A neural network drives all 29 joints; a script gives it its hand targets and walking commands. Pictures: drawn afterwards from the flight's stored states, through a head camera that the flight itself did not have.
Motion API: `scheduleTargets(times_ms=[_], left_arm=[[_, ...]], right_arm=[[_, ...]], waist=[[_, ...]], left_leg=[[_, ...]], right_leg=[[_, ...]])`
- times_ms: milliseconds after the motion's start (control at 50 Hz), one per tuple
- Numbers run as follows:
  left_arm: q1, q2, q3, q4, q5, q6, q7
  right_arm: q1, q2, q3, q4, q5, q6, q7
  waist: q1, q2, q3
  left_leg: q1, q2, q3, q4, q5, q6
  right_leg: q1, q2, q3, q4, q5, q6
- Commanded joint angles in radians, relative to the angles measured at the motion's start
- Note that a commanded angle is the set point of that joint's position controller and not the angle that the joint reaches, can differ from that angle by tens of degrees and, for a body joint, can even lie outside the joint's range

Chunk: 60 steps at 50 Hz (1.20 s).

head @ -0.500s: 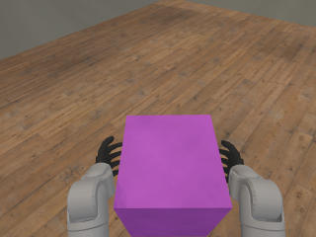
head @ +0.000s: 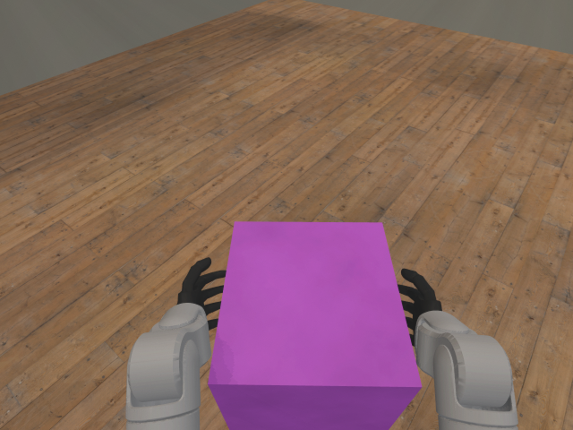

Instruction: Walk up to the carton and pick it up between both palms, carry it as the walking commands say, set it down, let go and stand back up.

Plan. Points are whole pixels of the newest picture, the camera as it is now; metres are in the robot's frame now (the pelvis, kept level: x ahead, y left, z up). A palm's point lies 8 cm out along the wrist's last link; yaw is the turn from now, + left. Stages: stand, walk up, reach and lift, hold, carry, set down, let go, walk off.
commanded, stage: carry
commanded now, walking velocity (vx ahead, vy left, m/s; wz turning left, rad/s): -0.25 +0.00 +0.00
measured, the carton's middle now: (306, 337) +0.27 +0.01 +0.01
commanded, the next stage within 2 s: none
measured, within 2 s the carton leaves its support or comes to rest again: neither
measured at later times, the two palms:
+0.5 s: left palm out of the picture +0.10 +0.11 +0.09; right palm out of the picture +0.08 -0.18 +0.08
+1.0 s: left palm out of the picture -0.03 +0.12 +0.08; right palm out of the picture -0.02 -0.17 +0.06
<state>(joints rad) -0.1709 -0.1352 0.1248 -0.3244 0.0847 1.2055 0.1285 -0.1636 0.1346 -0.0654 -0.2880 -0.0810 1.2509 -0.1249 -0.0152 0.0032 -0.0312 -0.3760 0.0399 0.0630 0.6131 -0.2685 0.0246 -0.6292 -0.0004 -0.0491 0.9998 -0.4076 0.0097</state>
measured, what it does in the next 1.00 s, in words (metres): walks backwards: right foot, then left foot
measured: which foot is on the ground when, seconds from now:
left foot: down 0.00-0.18, up 0.20-0.42, down 0.44-1.00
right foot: up 0.00-0.14, down 0.16-1.00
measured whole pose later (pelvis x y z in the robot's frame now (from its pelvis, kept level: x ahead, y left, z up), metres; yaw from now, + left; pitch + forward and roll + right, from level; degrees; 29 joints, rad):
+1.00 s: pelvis -0.29 -0.04 -0.02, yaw +2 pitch -3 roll +2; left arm -0.22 -0.14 0.15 -0.25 0.07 1.22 0.15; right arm -0.20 0.14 -0.10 -0.24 -0.11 1.28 -0.11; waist 0.03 0.00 -0.05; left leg -0.49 0.01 0.06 0.74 -0.35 0.03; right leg -0.58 -0.05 -0.09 0.68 -0.30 -0.06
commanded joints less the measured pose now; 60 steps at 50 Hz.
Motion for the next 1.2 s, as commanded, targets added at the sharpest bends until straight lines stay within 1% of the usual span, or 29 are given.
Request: scheduleTargets(times_ms=[0, 60, 120, 140, 160, 180, 220, 240, 300, 360, 380, 420, 440, 460, 520, 640, 740, 900, 940, 960, 980, 1000, 1040, 1080, 1100, 1120, 1140, 1160, 1180], left_arm=[[-0.597, -0.975, -0.770, -0.131, -0.457, 0.001, -0.290], [-0.557, -0.949, -0.781, -0.118, -0.480, 0.018, -0.294], [-0.528, -0.941, -0.778, -0.080, -0.485, 0.025, -0.310], [-0.519, -0.940, -0.774, -0.068, -0.481, 0.024, -0.314], [-0.511, -0.935, -0.771, -0.076, -0.480, 0.021, -0.317], [-0.484, -0.961, -0.750, -0.045, -0.452, 0.004, -0.323], [-0.563, -0.979, -0.752, -0.066, -0.472, 0.000, -0.331], [-0.570, -0.983, -0.749, -0.073, -0.466, -0.006, -0.327], [-0.577, -0.952, -0.725, -0.124, -0.432, -0.016, -0.303], [-0.490, -0.919, -0.691, -0.090, -0.377, -0.007, -0.282], [-0.453, -0.909, -0.683, -0.068, -0.361, -0.003, -0.277], [-0.403, -0.913, -0.681, -0.029, -0.344, 0.002, -0.270], [-0.408, -0.928, -0.693, -0.042, -0.350, 0.002, -0.270], [-0.464, -0.933, -0.705, -0.074, -0.366, 0.005, -0.275], [-0.537, -0.944, -0.736, -0.108, -0.401, 0.009, -0.282], [-0.567, -0.943, -0.750, -0.073, -0.446, 0.037, -0.309], [-0.586, -0.946, -0.757, -0.059, -0.463, 0.040, -0.318], [-0.599, -0.957, -0.733, -0.031, -0.451, 0.035, -0.321], [-0.592, -0.954, -0.716, -0.002, -0.443, 0.035, -0.323], [-0.587, -0.947, -0.701, 0.017, -0.436, 0.036, -0.323], [-0.577, -0.929, -0.679, 0.041, -0.425, 0.036, -0.322], [-0.589, -0.913, -0.668, 0.067, -0.417, 0.032, -0.323], [-0.695, -0.928, -0.734, -0.009, -0.459, 0.021, -0.327], [-0.688, -0.939, -0.766, 0.006, -0.435, 0.021, -0.312], [-0.649, -0.947, -0.759, 0.019, -0.408, 0.021, -0.297], [-0.621, -0.957, -0.755, 0.018, -0.392, 0.017, -0.285], [-0.596, -0.991, -0.752, -0.002, -0.388, 0.012, -0.282], [-0.565, -0.977, -0.711, 0.026, -0.345, 0.006, -0.269], [-0.647, -0.971, -0.745, -0.015, -0.367, 0.003, -0.260]], right_arm=[[-0.615, 0.919, 0.652, -0.219, 0.399, -0.061, 0.276], [-0.528, 0.891, 0.619, -0.179, 0.356, -0.054, 0.259], [-0.449, 0.876, 0.600, -0.120, 0.312, -0.052, 0.245], [-0.453, 0.880, 0.607, -0.110, 0.308, -0.051, 0.242], [-0.480, 0.891, 0.621, -0.129, 0.316, -0.051, 0.242], [-0.547, 0.897, 0.667, -0.202, 0.335, -0.054, 0.245], [-0.610, 0.950, 0.667, -0.169, 0.361, -0.070, 0.249], [-0.646, 0.959, 0.686, -0.192, 0.390, -0.076, 0.254], [-0.688, 0.942, 0.717, -0.240, 0.445, -0.071, 0.262], [-0.643, 0.925, 0.723, -0.216, 0.458, -0.050, 0.269], [-0.619, 0.920, 0.721, -0.203, 0.453, -0.044, 0.273], [-0.604, 0.915, 0.710, -0.180, 0.443, -0.037, 0.284], [-0.585, 0.918, 0.696, -0.167, 0.428, -0.044, 0.291], [-0.574, 0.931, 0.691, -0.147, 0.424, -0.047, 0.292], [-0.629, 0.936, 0.687, -0.165, 0.420, -0.041, 0.291], [-0.580, 0.932, 0.650, -0.105, 0.371, -0.030, 0.272], [-0.598, 0.929, 0.638, -0.104, 0.365, -0.031, 0.262], [-0.626, 0.913, 0.644, -0.087, 0.376, -0.027, 0.266], [-0.632, 0.904, 0.641, -0.076, 0.370, -0.025, 0.268], [-0.637, 0.898, 0.635, -0.070, 0.368, -0.025, 0.267], [-0.641, 0.890, 0.628, -0.065, 0.367, -0.026, 0.264], [-0.621, 0.907, 0.628, -0.050, 0.368, -0.037, 0.261], [-0.628, 0.957, 0.652, -0.073, 0.381, -0.060, 0.253], [-0.623, 0.931, 0.626, -0.082, 0.385, -0.057, 0.253], [-0.649, 0.914, 0.611, -0.084, 0.399, -0.055, 0.259], [-0.669, 0.909, 0.600, -0.087, 0.411, -0.057, 0.268], [-0.688, 0.923, 0.639, -0.123, 0.440, -0.052, 0.279], [-0.700, 0.905, 0.638, -0.109, 0.452, -0.043, 0.298], [-0.693, 0.921, 0.622, -0.076, 0.441, -0.049, 0.308]], waist=[[0.015, 0.166, -0.314], [0.004, 0.242, -0.371], [0.014, 0.159, -0.447], [0.008, 0.023, -0.440], [0.003, -0.230, -0.430], [0.025, -0.384, -0.398], [0.018, -0.158, -0.337], [0.016, -0.111, -0.331], [0.019, -0.122, -0.338], [0.023, -0.164, -0.381], [0.018, -0.142, -0.401], [0.022, -0.024, -0.464], [0.022, 0.108, -0.435], [0.023, 0.130, -0.374], [0.020, 0.050, -0.324], [0.013, -0.001, -0.286], [0.014, 0.002, -0.315], [0.044, 0.078, -0.351], [0.060, -0.007, -0.340], [0.061, -0.143, -0.352], [0.053, -0.350, -0.369], [0.019, -0.399, -0.359], [-0.038, -0.340, -0.338], [-0.063, -0.161, -0.292], [-0.050, 0.066, -0.285], [-0.024, 0.459, -0.233], [0.006, 0.343, -0.111], [0.025, 0.265, -0.105], [0.028, 0.210, -0.084]], left_leg=[[0.083, 0.202, -0.131, -0.192, 0.280, 0.112], [0.186, 0.240, -0.203, -0.180, 0.383, 0.120], [0.142, 0.198, -0.175, -0.095, 0.296, 0.051], [-0.008, 0.139, -0.141, -0.009, 0.168, -0.003], [-0.212, 0.055, -0.078, 0.143, -0.121, -0.058], [-0.198, 0.015, -0.015, 0.306, -0.287, -0.072], [-0.150, 0.012, -0.058, 0.444, -0.160, -0.058], [-0.139, 0.003, -0.046, 0.440, -0.123, -0.061], [-0.097, -0.005, -0.011, 0.259, -0.138, -0.070], [-0.008, -0.023, 0.025, -0.028, -0.161, -0.059], [0.056, -0.027, 0.040, -0.188, -0.062, -0.059], [0.202, 0.093, -0.112, -0.267, -0.020, -0.035], [0.148, 0.168, -0.221, -0.250, 0.039, -0.006], [0.026, 0.171, -0.206, -0.270, -0.066, 0.005], [-0.072, 0.115, -0.110, -0.281, -0.249, -0.017], [-0.065, 0.054, -0.088, -0.211, -0.322, -0.007], [-0.053, 0.035, -0.086, -0.197, -0.338, 0.014], [-0.296, 0.055, -0.084, -0.220, -0.494, 0.037], [-0.347, 0.008, -0.023, -0.086, -0.500, 0.034], [-0.263, -0.060, 0.047, 0.137, -0.441, 0.029], [-0.060, -0.157, 0.111, 0.482, -0.360, 0.016], [0.147, -0.184, 0.141, 0.669, -0.269, 0.008], [0.421, -0.204, 0.173, 0.718, -0.269, 0.025], [0.356, -0.122, 0.073, 0.253, -0.374, 0.066], [0.204, -0.075, -0.038, -0.101, -0.400, 0.076], [-0.053, 0.188, -0.513, -0.441, -0.699, 0.091], [-0.110, 0.304, -0.647, -0.543, -0.768, 0.100], [-0.201, 0.320, -0.608, -0.601, -0.760, 0.060], [-0.289, 0.279, -0.582, -0.579, -0.705, 0.034]], right_leg=[[0.091, -0.015, -0.013, 0.061, -0.019, 0.017], [0.168, 0.005, -0.044, -0.201, -0.080, 0.011], [0.401, -0.050, -0.001, -0.608, 0.126, -0.008], [0.517, -0.154, 0.158, -0.647, 0.153, -0.030], [0.615, -0.378, 0.405, -0.660, 0.419, -0.091], [0.442, -0.469, 0.385, -0.653, 0.577, -0.213], [0.355, -0.323, 0.223, -0.679, 0.307, -0.155], [0.337, -0.279, 0.170, -0.673, 0.242, -0.125], [0.368, -0.247, 0.155, -0.690, 0.108, -0.118], [0.462, -0.244, 0.166, -0.660, 0.153, -0.124], [0.490, -0.234, 0.147, -0.630, 0.196, -0.103], [0.451, -0.210, 0.138, -0.567, 0.243, -0.037], [0.392, -0.154, 0.092, -0.535, 0.225, 0.006], [0.428, -0.134, 0.046, -0.532, 0.177, 0.002], [0.436, -0.129, 0.052, -0.523, 0.161, -0.017], [0.318, -0.130, 0.085, -0.610, -0.049, -0.015], [0.315, -0.081, 0.023, -0.568, -0.031, -0.007], [0.492, -0.001, -0.065, -0.281, -0.017, -0.053], [0.485, -0.023, -0.033, -0.310, -0.071, -0.065], [0.378, -0.083, 0.040, -0.444, -0.147, -0.074], [0.139, -0.199, 0.180, -0.745, -0.280, -0.085], [-0.087, -0.294, 0.253, -0.969, -0.461, -0.056], [-0.290, -0.189, -0.012, -1.051, -0.436, 0.090], [-0.154, -0.095, -0.115, -0.797, -0.375, 0.120], [0.052, -0.034, -0.126, -0.470, -0.267, 0.069], [0.091, 0.010, -0.061, -0.036, -0.160, 0.016], [-0.054, 0.033, 0.082, 0.131, -0.058, 0.019], [-0.040, 0.114, 0.087, 0.252, -0.001, 0.032], [0.045, 0.096, 0.113, 0.330, 0.111, 0.036]])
